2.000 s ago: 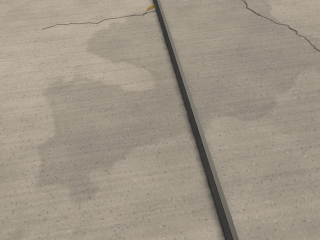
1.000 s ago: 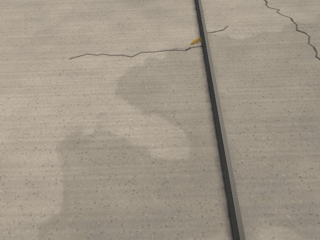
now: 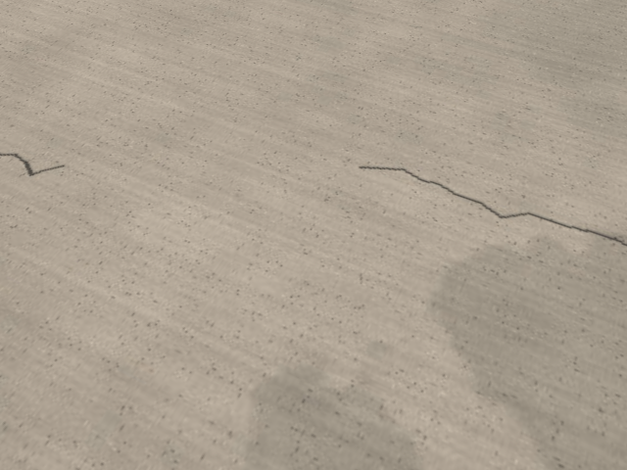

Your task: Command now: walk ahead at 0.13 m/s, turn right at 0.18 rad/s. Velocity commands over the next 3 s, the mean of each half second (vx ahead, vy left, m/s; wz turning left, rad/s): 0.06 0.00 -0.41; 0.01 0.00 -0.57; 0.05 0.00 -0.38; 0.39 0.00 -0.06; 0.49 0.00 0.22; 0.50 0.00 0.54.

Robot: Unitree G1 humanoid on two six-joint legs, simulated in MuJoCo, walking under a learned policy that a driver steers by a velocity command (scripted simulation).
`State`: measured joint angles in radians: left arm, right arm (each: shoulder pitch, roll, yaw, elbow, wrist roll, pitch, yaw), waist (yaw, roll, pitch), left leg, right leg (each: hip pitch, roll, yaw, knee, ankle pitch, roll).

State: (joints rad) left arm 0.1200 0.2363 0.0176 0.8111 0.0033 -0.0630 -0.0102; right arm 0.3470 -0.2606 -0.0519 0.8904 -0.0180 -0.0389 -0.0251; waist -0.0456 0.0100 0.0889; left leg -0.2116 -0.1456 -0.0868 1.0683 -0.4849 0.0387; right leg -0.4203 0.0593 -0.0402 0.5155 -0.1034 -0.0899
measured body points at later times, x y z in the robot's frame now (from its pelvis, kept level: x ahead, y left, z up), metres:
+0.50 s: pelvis +0.03 +0.04 +0.02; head +0.05 +0.05 +0.47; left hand +0.20 +0.28 -0.11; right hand +0.04 -0.26 -0.09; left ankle +0.05 +0.13 -0.73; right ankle +0.08 -0.07 -0.70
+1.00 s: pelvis +0.00 +0.01 +0.01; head +0.02 -0.03 +0.46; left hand +0.28 +0.16 -0.08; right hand -0.08 -0.27 -0.12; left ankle +0.05 +0.14 -0.67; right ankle -0.05 -0.05 -0.73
